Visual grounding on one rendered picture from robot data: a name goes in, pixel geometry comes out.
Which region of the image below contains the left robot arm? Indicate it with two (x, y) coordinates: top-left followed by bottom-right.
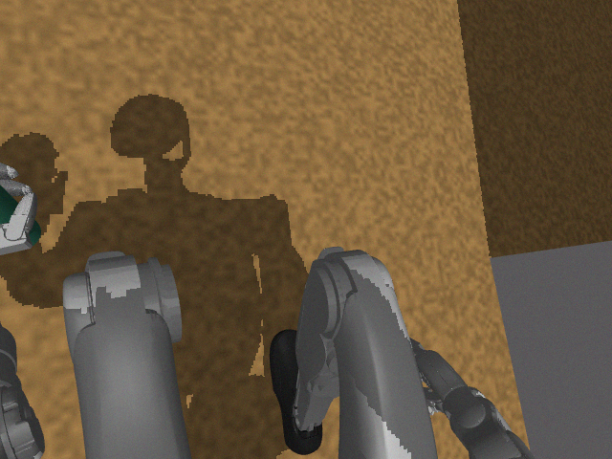
(0, 322), (45, 459)

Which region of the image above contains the can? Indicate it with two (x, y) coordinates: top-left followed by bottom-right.
(0, 185), (41, 245)

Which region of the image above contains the right robot arm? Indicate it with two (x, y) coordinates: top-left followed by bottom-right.
(442, 386), (536, 459)

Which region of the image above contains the right robot hand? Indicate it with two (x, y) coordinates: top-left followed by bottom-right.
(410, 338), (467, 416)

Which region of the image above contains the left robot hand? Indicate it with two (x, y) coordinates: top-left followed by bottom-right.
(0, 163), (37, 255)

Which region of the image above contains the right robot foot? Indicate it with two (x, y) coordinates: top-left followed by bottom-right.
(270, 329), (322, 455)

